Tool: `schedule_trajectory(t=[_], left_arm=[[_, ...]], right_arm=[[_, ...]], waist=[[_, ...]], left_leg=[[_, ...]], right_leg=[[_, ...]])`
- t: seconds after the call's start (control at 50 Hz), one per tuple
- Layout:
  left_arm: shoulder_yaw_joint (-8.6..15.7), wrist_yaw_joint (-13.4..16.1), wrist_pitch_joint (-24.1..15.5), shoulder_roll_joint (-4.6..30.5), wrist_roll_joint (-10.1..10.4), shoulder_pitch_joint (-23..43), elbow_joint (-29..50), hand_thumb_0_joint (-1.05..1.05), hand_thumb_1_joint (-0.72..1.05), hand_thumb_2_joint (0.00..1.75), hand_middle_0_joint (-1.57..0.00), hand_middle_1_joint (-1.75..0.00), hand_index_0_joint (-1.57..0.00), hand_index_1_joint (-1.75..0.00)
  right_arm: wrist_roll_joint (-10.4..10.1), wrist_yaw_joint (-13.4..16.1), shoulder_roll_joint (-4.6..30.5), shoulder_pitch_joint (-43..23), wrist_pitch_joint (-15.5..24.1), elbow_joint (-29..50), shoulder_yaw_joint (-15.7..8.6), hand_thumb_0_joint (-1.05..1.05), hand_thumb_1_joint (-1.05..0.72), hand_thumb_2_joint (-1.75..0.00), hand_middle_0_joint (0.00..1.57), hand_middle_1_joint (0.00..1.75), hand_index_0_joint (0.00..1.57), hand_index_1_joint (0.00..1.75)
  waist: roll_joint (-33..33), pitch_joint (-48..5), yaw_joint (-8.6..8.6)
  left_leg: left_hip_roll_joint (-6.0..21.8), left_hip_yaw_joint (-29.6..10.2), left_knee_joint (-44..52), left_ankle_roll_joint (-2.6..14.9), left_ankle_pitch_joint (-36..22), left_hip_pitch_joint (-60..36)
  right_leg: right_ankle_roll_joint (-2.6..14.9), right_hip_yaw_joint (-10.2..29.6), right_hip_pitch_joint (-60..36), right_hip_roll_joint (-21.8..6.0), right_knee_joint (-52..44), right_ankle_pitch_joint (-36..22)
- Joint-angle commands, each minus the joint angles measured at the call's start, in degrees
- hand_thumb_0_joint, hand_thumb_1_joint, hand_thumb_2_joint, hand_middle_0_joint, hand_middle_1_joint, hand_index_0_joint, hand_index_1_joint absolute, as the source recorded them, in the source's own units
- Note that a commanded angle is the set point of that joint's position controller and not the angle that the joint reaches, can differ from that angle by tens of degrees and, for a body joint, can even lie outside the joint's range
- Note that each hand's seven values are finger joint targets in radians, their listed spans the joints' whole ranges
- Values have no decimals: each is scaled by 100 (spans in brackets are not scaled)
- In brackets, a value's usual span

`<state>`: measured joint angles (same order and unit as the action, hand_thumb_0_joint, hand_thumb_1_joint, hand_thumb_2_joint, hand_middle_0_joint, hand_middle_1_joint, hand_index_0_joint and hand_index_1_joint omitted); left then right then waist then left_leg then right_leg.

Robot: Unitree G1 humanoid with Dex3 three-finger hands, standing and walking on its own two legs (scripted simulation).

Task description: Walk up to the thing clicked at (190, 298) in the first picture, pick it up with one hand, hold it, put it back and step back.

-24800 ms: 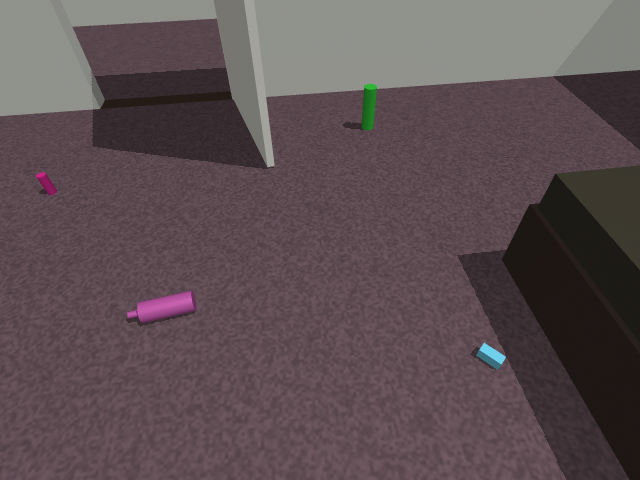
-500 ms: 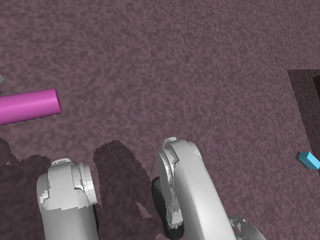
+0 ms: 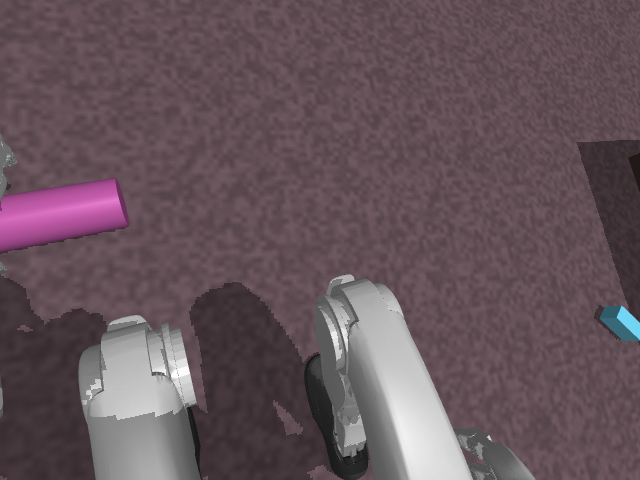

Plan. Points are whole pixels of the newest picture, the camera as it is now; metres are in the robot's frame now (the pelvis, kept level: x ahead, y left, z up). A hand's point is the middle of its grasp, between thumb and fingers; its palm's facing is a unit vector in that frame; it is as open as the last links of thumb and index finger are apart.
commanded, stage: approach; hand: left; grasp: from above
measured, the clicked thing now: (37, 217) +0.49 +0.32 -0.29
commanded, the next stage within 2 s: close in in 0.66 s
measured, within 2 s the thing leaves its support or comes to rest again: neither
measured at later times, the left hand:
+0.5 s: hand (49, 173) +0.51 +0.27 -0.16, palm faces -0.39 -0.07 -0.92, open 13.9 cm
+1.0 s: hand (11, 210) +0.47 +0.31 -0.18, palm faces -0.47 -0.08 -0.88, open 13.6 cm
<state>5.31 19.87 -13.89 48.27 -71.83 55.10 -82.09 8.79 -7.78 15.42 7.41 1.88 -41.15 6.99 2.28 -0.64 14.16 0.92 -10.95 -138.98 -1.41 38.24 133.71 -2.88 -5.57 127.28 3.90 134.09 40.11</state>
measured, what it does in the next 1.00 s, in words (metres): stands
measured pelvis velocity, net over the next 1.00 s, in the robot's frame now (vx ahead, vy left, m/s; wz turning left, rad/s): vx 0.00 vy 0.00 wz -0.01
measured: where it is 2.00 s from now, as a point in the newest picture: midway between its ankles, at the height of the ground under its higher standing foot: (266, 460)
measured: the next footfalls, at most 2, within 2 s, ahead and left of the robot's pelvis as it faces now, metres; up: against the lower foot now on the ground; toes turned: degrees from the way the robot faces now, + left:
none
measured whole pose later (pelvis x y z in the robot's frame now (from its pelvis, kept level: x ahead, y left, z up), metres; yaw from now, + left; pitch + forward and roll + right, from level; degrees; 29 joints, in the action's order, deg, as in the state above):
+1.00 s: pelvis +0.00 +0.00 +0.00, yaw -1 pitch +32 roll -11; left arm 0.3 18.5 -13.9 48.3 -71.2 59.8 -83.9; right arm 9.1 -7.3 16.2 7.9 2.0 -39.4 8.8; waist 3.6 0.9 15.5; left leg 0.6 -11.8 -140.2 -1.4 38.5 134.3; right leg -2.8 -6.3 127.4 3.9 134.7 40.3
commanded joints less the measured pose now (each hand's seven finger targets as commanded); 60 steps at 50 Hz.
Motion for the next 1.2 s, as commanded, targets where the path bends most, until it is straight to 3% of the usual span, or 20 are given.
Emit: schedule_trajectory(t=[0.0,0.02,0.04,0.2,0.24,0.28,0.38,0.42,0.48,0.5,0.56,0.66,0.74,0.78,0.84,0.86,0.9,1.02,1.08,1.18], left_arm=[[241,202,-34,1675,106,1806,891,0,-57,102,-7,-104,-6,-104],[245,208,-14,1605,94,1612,713,0,-61,110,-8,-99,-4,-103],[176,209,-13,1514,78,1643,749,0,-56,102,-7,-107,-7,-106],[-469,283,-13,729,103,2765,873,0,-54,101,-7,-108,-7,-107],[-531,378,71,693,50,2821,606,0,-54,100,-7,-108,-8,-107],[-519,485,186,734,-21,3042,437,0,-52,99,-7,-109,-9,-108],[-331,649,620,996,-120,2967,-238,0,-54,102,-8,-106,-8,-106],[-180,669,767,1251,-113,2797,-251,0,-55,103,-9,-105,-9,-105],[-39,597,944,1431,8,2533,-118,0,-52,103,-11,-104,-11,-104],[-16,542,992,1489,84,2348,-102,0,-52,102,-11,-104,-11,-104],[64,337,1029,1568,315,2046,90,0,-53,101,-10,-104,-10,-104],[132,-81,712,1727,466,2003,716,0,-55,102,-10,-104,-10,-104],[-32,-295,288,1399,449,2324,1471,0,-51,110,-11,-111,-10,-111],[-280,-320,156,970,444,2255,1264,0,-55,102,-7,-108,-8,-107],[-434,-193,15,826,353,2188,842,0,-53,105,-8,-108,-9,-108],[-420,-138,-43,980,301,2332,981,0,-52,110,-9,-112,-10,-111],[-413,4,-61,1007,210,2354,698,0,-50,112,-10,-115,-10,-114],[-186,530,8,1313,-151,2494,364,0,-47,111,-10,-116,-11,-114],[-119,750,137,1345,-256,2478,-46,0,-52,106,-8,-106,-7,-106],[-175,931,287,1327,-190,2458,-611,0,-54,106,-8,-104,-7,-105]], right_arm=[[-35,84,1483,1085,-30,37,-420,0,-90,-90,20,30,20,30],[-39,83,1494,1131,-23,34,-452,0,-91,-90,20,30,20,30],[-28,79,1471,1113,-26,49,-439,0,-90,-90,20,30,20,30],[-24,129,1502,1317,43,-75,-436,0,-90,-90,20,30,20,30],[-9,164,1503,1351,62,-138,-401,0,-90,-90,20,30,20,30],[16,170,1528,1413,90,-120,-348,0,-90,-90,20,30,20,30],[50,165,1555,1385,85,19,-191,0,-90,-90,20,30,20,30],[39,167,1545,1335,83,102,-133,0,-90,-90,20,30,20,30],[0,154,1531,1314,59,228,-81,0,-90,-90,20,30,20,30],[-50,152,1506,1252,43,273,-89,0,-90,-90,20,30,20,30],[-125,144,1483,1225,2,304,-108,0,-90,-90,20,30,20,30],[-120,160,1537,1346,-25,273,-180,0,-91,-90,20,30,20,30],[-70,150,1524,1515,-49,165,-280,0,-90,-90,20,30,20,30],[-75,140,1582,1564,-32,116,-339,0,-91,-90,20,30,20,30],[-39,134,1604,1607,-39,75,-323,0,-90,-90,20,30,20,30],[-28,120,1559,1552,-57,72,-297,0,-90,-90,20,30,20,30],[2,111,1565,1523,-43,59,-260,0,-90,-90,20,30,20,30],[88,93,1644,1317,37,122,-172,0,-90,-90,20,30,20,30],[144,60,1667,1267,129,160,-130,0,-90,-90,20,30,20,30],[216,35,1706,1200,294,186,1,0,-90,-90,20,30,20,30]], waist=[[-2018,-3842,-71],[-1981,-3769,-66],[-1986,-3804,-48],[-2147,-3718,456],[-2153,-3724,446],[-2312,-3729,508],[-2312,-3667,465],[-2392,-3770,339],[-2227,-4065,281],[-2150,-4152,170],[-1912,-3993,138],[-1792,-3761,221],[-2062,-4071,342],[-2044,-3760,471],[-1900,-3533,510],[-2024,-3706,424],[-2095,-3557,400],[-2486,-3579,369],[-2556,-3312,499],[-2246,-3107,669]], left_leg=[[-11,685,1344,271,-793,-2889],[-19,695,1353,268,-831,-2943],[-9,693,1348,265,-852,-2929],[13,600,1377,235,-623,-3053],[27,618,1336,230,-755,-3113],[18,606,1386,213,-847,-3168],[6,655,1399,250,-935,-3032],[0,719,1373,276,-973,-2904],[2,764,1319,326,-1126,-2766],[25,765,1307,334,-1143,-2718],[20,776,1288,364,-1100,-2439],[21,740,1168,350,-902,-2277],[36,654,1154,266,-963,-2770],[32,581,1177,223,-923,-2853],[24,553,1152,232,-905,-2884],[34,543,1192,231,-887,-2913],[21,562,1220,225,-920,-2959],[32,518,1290,177,-1146,-3340],[45,512,1293,171,-1065,-3196],[57,522,1134,246,-825,-2876]], right_leg=[[458,-467,-1745,94,-1379,-1231],[453,-483,-1741,79,-1379,-1258],[453,-470,-1779,90,-1373,-1287],[469,-571,-1391,99,-1444,-1152],[467,-564,-1397,106,-1428,-1292],[478,-599,-1371,97,-1362,-1379],[485,-582,-1437,107,-1323,-1484],[474,-517,-1659,115,-1342,-1530],[434,-447,-2126,134,-1343,-1702],[435,-404,-2206,157,-1329,-1696],[413,-355,-2371,157,-1359,-1640],[424,-323,-2400,137,-1450,-1339],[442,-423,-2214,125,-1429,-1370],[477,-565,-1832,107,-1388,-1323],[450,-632,-1706,101,-1400,-1346],[444,-611,-1779,120,-1358,-1349],[448,-626,-1720,118,-1346,-1377],[483,-746,-1454,123,-1116,-1540],[481,-750,-1337,103,-1061,-1515],[443,-716,-1403,145,-1142,-1387]])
